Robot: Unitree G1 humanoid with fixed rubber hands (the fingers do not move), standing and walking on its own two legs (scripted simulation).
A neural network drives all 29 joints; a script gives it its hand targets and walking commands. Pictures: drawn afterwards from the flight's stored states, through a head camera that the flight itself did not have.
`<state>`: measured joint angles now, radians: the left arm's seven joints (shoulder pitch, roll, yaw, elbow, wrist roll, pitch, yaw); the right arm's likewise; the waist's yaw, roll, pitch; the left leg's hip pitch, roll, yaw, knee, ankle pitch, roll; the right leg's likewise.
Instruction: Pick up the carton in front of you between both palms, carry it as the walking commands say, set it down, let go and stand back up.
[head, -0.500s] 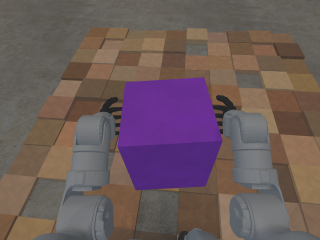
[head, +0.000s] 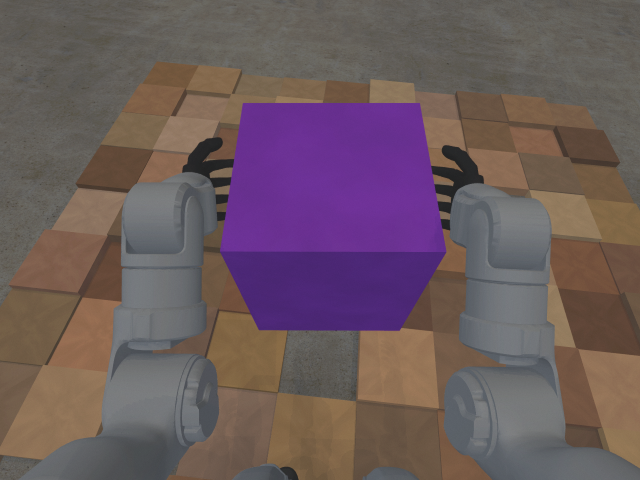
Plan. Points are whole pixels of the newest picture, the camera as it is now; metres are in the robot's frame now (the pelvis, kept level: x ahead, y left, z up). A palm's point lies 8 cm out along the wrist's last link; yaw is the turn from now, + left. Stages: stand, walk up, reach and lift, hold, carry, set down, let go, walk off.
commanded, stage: carry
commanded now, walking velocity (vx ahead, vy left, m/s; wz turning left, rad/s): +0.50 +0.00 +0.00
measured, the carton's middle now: (330, 229) +0.40 +0.01 +0.06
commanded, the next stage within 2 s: none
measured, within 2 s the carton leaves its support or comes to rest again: neither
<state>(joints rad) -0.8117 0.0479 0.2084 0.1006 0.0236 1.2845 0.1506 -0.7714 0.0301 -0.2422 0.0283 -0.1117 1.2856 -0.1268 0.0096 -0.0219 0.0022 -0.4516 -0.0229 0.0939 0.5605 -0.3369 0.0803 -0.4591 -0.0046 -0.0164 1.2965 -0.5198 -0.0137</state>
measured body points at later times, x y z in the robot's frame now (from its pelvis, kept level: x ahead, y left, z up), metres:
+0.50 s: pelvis +0.29 +0.00 +0.04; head +0.38 +0.00 +0.48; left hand +0.66 +0.17 +0.12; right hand +0.69 -0.13 +0.12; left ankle +0.28 +0.11 -0.65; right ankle +0.32 -0.10 -0.70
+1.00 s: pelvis +0.62 +0.08 +0.03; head +0.63 +0.11 +0.48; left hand +0.99 +0.22 +0.16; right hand +0.97 -0.08 +0.17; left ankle +0.49 +0.13 -0.71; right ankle +0.76 -0.04 -0.65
